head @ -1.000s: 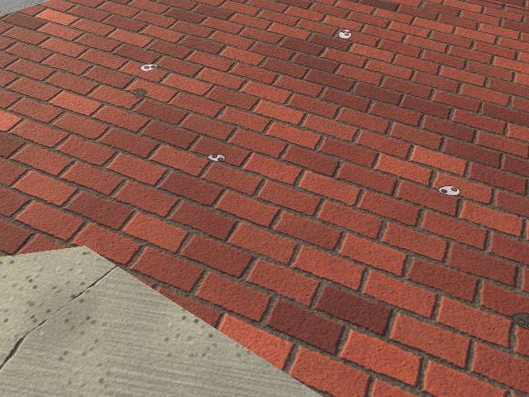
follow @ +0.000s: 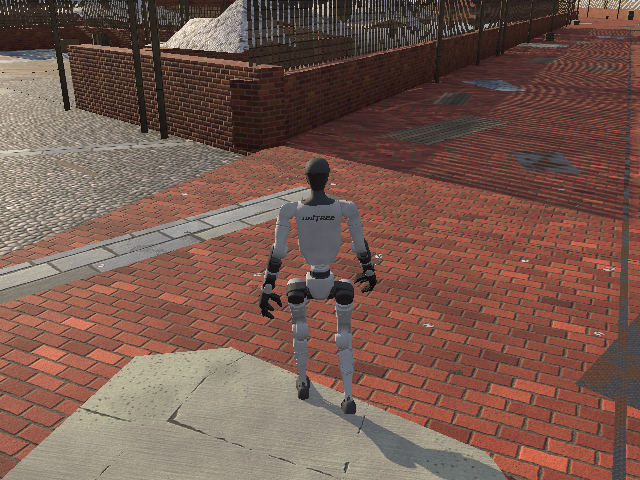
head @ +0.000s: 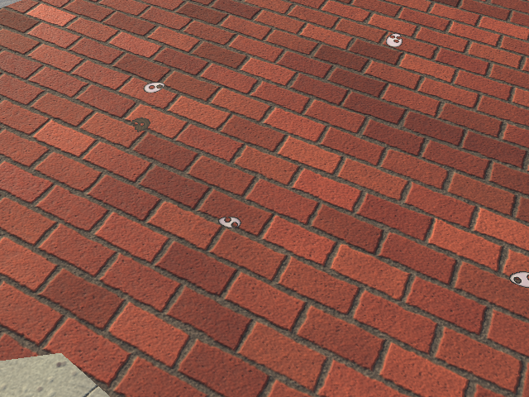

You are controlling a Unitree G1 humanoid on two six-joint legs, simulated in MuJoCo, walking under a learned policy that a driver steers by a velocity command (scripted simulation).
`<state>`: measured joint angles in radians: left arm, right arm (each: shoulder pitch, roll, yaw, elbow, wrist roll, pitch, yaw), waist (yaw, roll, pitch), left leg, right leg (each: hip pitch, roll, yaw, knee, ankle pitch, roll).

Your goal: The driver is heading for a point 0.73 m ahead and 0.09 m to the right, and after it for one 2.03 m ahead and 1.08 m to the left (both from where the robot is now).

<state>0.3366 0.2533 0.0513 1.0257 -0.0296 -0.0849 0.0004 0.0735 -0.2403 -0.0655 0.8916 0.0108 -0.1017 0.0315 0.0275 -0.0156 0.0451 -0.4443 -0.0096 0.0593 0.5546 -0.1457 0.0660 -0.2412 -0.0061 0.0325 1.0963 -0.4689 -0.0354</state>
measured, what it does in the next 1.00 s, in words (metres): walks ahead: right foot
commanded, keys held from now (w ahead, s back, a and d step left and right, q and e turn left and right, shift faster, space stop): w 0.88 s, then w+q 0.12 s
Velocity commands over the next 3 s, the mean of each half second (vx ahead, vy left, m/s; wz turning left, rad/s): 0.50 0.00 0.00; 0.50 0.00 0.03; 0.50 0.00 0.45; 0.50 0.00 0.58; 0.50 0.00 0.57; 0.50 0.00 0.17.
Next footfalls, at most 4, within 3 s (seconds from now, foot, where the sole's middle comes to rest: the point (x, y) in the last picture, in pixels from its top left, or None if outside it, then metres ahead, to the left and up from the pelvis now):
0.46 right None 0.44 -0.15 -0.76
1.02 left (251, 281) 0.76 0.07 -0.76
1.52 right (307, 196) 1.07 -0.09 -0.76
2.04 left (194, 162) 1.19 0.28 -0.76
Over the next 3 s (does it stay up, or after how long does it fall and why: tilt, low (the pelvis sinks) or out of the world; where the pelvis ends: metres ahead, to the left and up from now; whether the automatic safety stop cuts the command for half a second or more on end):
stays up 1.49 0.49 0.00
